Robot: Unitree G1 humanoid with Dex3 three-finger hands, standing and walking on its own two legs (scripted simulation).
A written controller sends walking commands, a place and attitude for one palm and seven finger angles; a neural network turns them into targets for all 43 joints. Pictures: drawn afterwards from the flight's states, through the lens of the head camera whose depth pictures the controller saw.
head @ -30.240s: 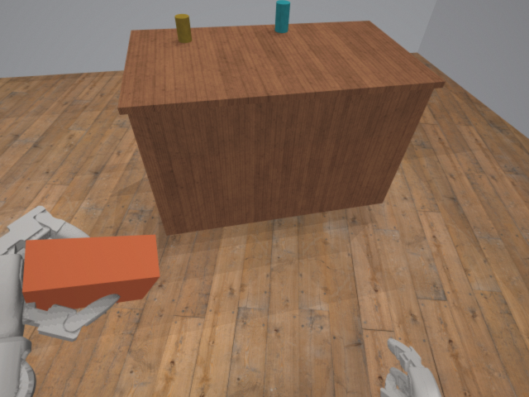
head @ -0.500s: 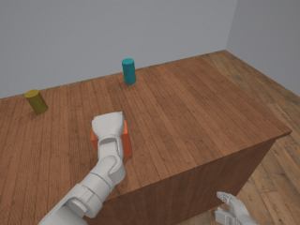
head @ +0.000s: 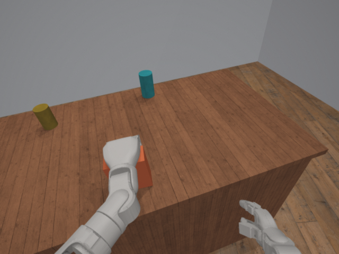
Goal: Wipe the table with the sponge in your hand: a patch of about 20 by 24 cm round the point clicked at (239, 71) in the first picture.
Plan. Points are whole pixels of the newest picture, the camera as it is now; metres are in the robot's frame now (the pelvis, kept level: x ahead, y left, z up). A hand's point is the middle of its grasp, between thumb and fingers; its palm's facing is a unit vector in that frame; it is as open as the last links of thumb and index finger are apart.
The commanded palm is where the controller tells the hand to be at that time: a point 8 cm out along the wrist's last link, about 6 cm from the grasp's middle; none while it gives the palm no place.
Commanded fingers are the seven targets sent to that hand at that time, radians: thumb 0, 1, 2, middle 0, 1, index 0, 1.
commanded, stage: slide back across to the middle lane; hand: left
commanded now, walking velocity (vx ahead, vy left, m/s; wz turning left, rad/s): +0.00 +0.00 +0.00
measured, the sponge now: (131, 174) +0.32 +0.16 +0.01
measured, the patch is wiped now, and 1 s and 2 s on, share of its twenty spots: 1.00 1.00 1.00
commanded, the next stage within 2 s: wipe forward along the middle lane in 0.56 s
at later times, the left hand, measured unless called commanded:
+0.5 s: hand (110, 171) +0.29 +0.19 +0.06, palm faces +0.06 -0.17 -0.98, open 9.6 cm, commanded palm +0.25 +0.20 +0.11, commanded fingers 0.00 0.10 1.30 -1.20 -1.60 -1.20 -1.60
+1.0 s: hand (98, 166) +0.31 +0.23 +0.06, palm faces -0.02 -0.08 -1.00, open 9.6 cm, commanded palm +0.28 +0.23 +0.10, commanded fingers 0.00 0.10 1.30 -1.20 -1.60 -1.20 -1.60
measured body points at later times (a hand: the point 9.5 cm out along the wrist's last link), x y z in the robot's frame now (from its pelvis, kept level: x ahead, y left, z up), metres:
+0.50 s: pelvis +0.00 +0.00 +0.00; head -0.03 -0.04 +0.45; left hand +0.28 +0.20 +0.12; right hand +0.24 -0.22 -0.07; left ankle -0.04 +0.12 -0.74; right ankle +0.03 -0.08 -0.74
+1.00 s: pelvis -0.01 +0.00 +0.00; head -0.03 -0.03 +0.45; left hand +0.30 +0.23 +0.11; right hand +0.23 -0.21 -0.08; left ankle -0.04 +0.12 -0.74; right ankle +0.03 -0.08 -0.74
